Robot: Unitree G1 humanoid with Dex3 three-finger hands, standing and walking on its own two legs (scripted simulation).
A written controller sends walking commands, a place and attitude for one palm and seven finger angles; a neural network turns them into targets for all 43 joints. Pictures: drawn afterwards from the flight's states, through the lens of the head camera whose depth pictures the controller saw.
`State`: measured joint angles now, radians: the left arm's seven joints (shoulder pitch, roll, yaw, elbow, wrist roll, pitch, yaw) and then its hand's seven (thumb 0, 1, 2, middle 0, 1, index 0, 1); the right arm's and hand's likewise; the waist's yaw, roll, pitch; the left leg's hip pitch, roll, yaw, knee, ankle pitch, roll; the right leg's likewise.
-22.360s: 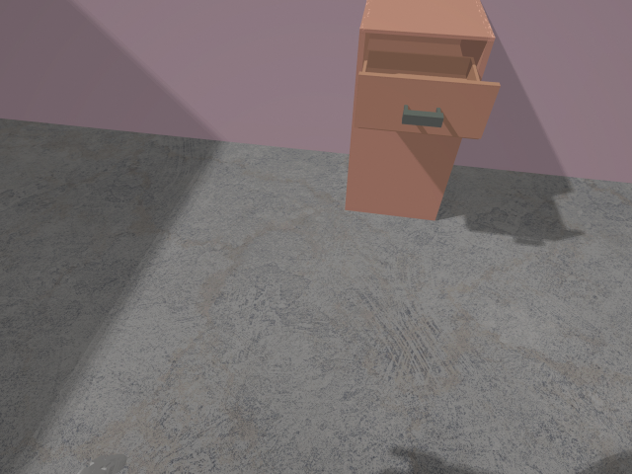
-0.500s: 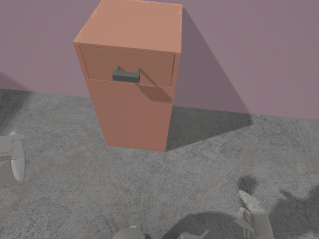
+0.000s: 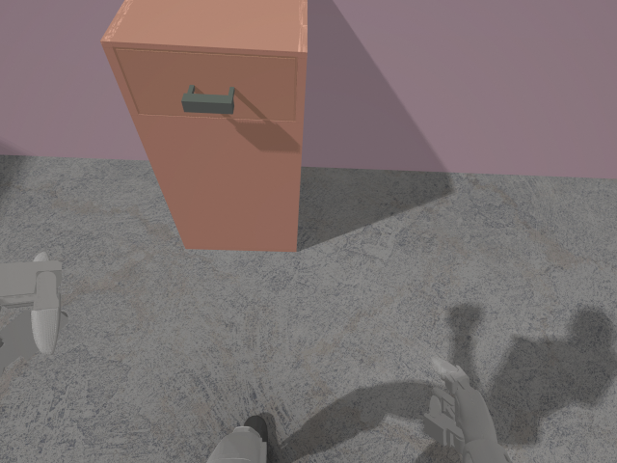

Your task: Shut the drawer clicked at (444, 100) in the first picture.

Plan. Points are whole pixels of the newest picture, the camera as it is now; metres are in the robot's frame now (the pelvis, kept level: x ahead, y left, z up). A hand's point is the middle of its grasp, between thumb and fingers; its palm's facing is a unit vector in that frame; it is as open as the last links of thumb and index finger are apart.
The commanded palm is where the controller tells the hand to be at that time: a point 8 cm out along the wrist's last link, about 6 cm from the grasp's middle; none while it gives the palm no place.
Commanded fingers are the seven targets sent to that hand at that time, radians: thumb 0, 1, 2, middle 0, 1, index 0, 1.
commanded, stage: stop stepping back and stand still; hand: left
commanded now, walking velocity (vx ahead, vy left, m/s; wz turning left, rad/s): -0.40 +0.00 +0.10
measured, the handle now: (210, 97) +0.81 +0.27 -0.06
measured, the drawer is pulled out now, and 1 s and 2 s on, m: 0.00 0.00 0.00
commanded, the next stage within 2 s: let the arm hang, fingers relaxed in 1.02 s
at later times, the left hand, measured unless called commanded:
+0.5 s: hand out of the picture +0.10 +0.26 +0.17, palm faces +0.46 -0.82 -0.34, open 3.2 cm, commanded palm +0.05 +0.30 +0.18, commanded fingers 0.00 0.90 0.90 -1.40 -1.60 -1.40 -1.60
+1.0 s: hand out of the picture +0.10 +0.27 +0.17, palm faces +0.41 -0.79 -0.45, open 3.3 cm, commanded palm +0.03 +0.30 +0.18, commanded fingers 0.00 0.90 0.90 -1.40 -1.60 -1.40 -1.60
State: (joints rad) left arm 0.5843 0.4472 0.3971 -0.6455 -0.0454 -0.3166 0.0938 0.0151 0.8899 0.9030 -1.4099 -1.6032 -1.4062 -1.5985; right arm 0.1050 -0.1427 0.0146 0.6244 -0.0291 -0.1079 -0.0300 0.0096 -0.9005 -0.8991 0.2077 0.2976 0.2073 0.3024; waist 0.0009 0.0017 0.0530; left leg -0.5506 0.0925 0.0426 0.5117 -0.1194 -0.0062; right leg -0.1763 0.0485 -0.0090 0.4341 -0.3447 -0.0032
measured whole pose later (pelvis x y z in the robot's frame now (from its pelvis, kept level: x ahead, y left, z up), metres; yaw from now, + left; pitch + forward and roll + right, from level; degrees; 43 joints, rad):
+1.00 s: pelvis -0.09 +0.02 +0.00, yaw +2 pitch -1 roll +0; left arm 0.60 0.38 0.38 -0.56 -0.01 -0.22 0.15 0.02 0.89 0.90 -1.41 -1.60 -1.41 -1.60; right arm 0.23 -0.19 0.01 0.64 0.00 -0.13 -0.08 0.01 -0.90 -0.90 0.20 0.30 0.20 0.30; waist -0.01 -0.04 0.02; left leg -0.29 0.00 0.04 0.50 -0.20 0.02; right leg -0.23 -0.01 -0.04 0.54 -0.29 -0.01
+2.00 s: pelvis -0.09 +0.03 +0.01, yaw +3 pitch -2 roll +0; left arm 0.28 0.14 0.00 1.13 0.02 -0.01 0.03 0.00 0.91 0.90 -0.23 -0.33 -0.22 -0.33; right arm 0.28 -0.13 -0.02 1.13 -0.02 0.02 -0.02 0.01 -0.91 -0.90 0.20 0.30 0.20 0.30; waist -0.01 0.01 0.03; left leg -0.23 -0.02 0.03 0.41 -0.15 0.03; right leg -0.16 -0.02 -0.05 0.43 -0.24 0.00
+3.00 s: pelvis -0.07 +0.01 +0.01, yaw +2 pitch -2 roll +0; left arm 0.26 0.15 0.01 1.14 0.01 -0.01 0.03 0.00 0.91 0.90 -0.20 -0.30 -0.20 -0.30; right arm 0.25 -0.15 -0.02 1.15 -0.01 0.00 -0.03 0.00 -0.91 -0.90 0.20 0.30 0.20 0.30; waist -0.01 0.01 0.05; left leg -0.19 0.01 0.02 0.40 -0.17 0.00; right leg -0.12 0.01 -0.05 0.39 -0.25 -0.03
